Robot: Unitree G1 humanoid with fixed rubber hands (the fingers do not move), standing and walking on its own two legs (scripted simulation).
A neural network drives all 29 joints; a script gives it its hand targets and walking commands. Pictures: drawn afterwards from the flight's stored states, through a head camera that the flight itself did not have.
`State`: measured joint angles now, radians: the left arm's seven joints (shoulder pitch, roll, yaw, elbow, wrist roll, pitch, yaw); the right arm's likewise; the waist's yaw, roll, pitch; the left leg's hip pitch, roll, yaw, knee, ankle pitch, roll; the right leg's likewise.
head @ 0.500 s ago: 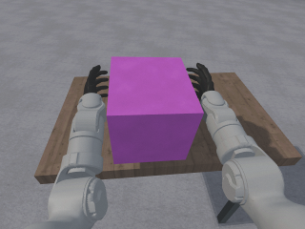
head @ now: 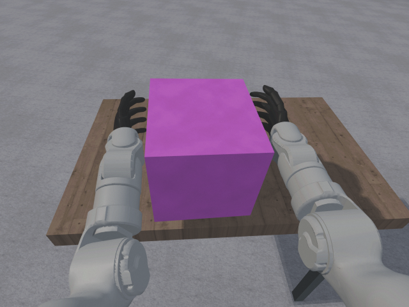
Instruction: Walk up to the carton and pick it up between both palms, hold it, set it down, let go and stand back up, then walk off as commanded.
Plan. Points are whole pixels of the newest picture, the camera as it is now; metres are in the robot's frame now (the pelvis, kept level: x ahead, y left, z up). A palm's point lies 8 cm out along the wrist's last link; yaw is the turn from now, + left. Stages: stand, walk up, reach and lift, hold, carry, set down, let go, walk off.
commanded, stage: set down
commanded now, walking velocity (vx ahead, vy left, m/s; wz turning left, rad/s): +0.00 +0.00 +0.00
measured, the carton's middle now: (200, 147) +0.43 +0.01 +0.12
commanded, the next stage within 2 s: none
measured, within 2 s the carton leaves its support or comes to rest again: rests again in 1.06 s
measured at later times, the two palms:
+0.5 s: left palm (131, 140) +0.41 +0.15 +0.15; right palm (277, 130) +0.43 -0.15 +0.16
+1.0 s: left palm (132, 147) +0.41 +0.15 +0.13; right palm (275, 137) +0.43 -0.15 +0.14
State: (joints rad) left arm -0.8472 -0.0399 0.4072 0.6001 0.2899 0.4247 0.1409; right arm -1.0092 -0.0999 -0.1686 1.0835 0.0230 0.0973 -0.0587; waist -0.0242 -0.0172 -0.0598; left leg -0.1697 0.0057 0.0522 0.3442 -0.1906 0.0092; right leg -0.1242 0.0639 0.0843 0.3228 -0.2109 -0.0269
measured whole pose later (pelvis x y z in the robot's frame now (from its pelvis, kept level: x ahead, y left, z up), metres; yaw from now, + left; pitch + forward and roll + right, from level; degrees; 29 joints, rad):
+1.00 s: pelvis +0.00 +0.00 +0.00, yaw +0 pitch +1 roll +0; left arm -0.85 -0.12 0.55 0.70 0.40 0.27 0.13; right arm -0.99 -0.07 -0.42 1.12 -0.28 0.01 0.04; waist -0.01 -0.01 -0.01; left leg -0.17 0.01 0.05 0.34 -0.19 0.01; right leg -0.13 0.06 0.08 0.32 -0.21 -0.03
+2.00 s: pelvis +0.00 +0.00 +0.00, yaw +0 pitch +2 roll +0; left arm -0.82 -0.14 0.59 0.71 0.44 0.19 0.11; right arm -0.96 -0.05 -0.49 1.12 -0.35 -0.06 0.06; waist 0.00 -0.02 -0.02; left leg -0.19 0.01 0.05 0.34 -0.19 0.01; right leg -0.14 0.06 0.08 0.32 -0.21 -0.03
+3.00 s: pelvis +0.00 +0.00 +0.00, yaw +0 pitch +9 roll +0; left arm -0.81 -0.02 0.23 0.80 0.08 0.18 0.26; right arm -0.95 -0.29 -0.10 1.13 0.24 -0.01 0.00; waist 0.04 0.00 -0.09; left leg -0.34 0.01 0.05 0.34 -0.16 0.01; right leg -0.30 0.07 0.08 0.32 -0.18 -0.03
